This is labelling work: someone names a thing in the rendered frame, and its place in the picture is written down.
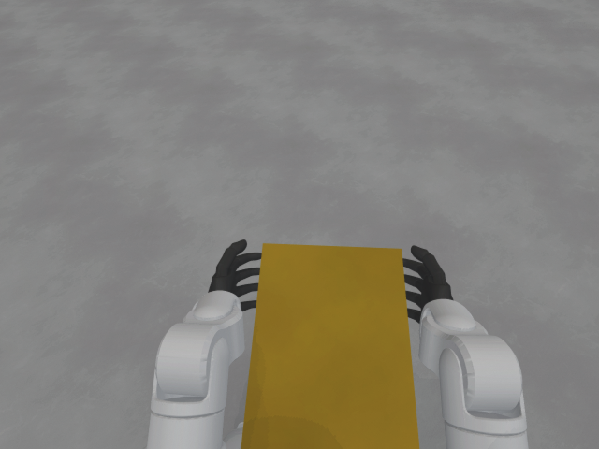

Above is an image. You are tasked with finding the left robot hand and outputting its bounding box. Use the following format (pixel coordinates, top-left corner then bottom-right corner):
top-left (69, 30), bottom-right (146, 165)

top-left (208, 239), bottom-right (262, 311)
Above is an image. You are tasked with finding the carton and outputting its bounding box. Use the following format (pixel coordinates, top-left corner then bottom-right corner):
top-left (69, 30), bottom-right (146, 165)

top-left (241, 243), bottom-right (419, 449)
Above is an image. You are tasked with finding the robot left thigh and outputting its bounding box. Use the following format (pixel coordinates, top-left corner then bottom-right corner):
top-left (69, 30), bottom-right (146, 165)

top-left (223, 427), bottom-right (243, 449)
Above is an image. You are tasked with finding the right robot hand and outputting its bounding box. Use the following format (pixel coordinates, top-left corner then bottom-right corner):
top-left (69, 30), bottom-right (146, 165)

top-left (402, 245), bottom-right (453, 323)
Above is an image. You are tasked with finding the right robot forearm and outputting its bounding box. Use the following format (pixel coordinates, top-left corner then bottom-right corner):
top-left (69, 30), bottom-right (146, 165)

top-left (418, 299), bottom-right (529, 449)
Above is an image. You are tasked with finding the left robot forearm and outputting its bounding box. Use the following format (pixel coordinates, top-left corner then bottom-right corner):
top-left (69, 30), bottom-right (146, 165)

top-left (142, 290), bottom-right (245, 449)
